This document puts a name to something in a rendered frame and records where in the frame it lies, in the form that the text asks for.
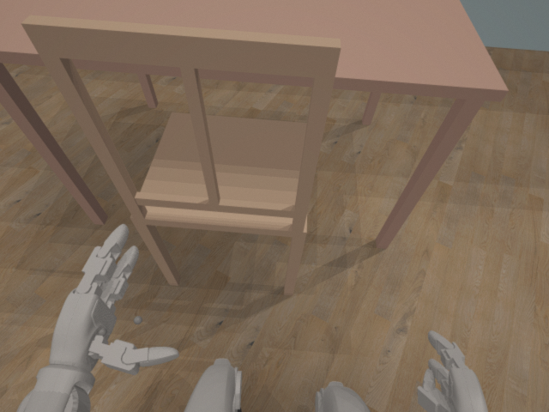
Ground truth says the robot thigh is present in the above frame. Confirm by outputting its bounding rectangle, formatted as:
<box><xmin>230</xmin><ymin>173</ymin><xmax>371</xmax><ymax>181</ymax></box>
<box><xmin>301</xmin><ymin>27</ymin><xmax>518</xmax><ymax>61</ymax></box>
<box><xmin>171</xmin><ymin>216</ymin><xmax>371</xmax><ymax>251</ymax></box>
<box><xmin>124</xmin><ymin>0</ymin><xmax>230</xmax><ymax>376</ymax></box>
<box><xmin>184</xmin><ymin>364</ymin><xmax>242</xmax><ymax>412</ymax></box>
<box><xmin>315</xmin><ymin>385</ymin><xmax>371</xmax><ymax>412</ymax></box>

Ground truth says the robot left thigh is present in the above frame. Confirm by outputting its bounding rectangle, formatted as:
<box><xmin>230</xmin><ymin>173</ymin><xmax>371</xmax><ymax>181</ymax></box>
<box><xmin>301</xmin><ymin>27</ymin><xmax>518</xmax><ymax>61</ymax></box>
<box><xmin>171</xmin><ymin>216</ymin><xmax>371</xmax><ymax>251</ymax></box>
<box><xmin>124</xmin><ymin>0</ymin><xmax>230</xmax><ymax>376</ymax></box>
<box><xmin>184</xmin><ymin>364</ymin><xmax>242</xmax><ymax>412</ymax></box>

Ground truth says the robot right hand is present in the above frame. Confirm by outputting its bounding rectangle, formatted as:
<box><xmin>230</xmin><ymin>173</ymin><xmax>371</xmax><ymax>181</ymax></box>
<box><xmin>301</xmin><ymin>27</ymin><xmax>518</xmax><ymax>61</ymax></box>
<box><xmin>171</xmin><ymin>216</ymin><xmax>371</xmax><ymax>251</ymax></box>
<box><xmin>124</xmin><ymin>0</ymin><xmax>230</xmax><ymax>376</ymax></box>
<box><xmin>418</xmin><ymin>330</ymin><xmax>488</xmax><ymax>412</ymax></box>

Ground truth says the left robot forearm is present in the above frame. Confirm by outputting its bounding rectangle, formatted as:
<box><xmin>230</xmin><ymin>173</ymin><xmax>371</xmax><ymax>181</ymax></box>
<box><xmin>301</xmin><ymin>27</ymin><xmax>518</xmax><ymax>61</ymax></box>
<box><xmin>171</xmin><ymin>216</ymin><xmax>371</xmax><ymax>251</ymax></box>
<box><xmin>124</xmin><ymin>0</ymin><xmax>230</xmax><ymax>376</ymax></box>
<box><xmin>16</xmin><ymin>365</ymin><xmax>95</xmax><ymax>412</ymax></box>

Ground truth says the table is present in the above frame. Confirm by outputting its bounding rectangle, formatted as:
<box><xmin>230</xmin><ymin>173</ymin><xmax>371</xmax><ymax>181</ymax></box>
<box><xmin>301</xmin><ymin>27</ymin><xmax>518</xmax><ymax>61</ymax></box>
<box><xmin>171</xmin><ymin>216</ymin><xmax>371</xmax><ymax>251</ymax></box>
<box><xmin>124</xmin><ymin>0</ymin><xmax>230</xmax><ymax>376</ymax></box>
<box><xmin>0</xmin><ymin>0</ymin><xmax>509</xmax><ymax>249</ymax></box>

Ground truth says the chair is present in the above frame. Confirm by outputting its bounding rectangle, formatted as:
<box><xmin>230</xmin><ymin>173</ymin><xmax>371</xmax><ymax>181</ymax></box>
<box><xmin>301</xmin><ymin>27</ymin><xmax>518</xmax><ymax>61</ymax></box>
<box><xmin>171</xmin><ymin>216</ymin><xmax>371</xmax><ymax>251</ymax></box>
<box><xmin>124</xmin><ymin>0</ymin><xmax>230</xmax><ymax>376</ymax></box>
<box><xmin>21</xmin><ymin>15</ymin><xmax>341</xmax><ymax>296</ymax></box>

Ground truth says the robot left hand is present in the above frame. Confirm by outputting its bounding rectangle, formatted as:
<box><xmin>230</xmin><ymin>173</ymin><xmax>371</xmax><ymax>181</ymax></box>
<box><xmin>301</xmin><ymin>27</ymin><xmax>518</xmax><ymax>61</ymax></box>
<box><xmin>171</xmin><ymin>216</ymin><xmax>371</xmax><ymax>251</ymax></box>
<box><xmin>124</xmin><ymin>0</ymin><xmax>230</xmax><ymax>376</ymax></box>
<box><xmin>49</xmin><ymin>224</ymin><xmax>179</xmax><ymax>375</ymax></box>

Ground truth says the robot right thigh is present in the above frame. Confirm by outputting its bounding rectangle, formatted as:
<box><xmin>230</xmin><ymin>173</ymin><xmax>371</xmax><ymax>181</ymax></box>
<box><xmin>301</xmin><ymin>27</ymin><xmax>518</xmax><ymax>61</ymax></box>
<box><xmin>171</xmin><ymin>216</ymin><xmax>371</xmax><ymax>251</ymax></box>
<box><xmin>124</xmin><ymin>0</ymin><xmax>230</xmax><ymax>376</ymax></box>
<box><xmin>315</xmin><ymin>385</ymin><xmax>371</xmax><ymax>412</ymax></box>

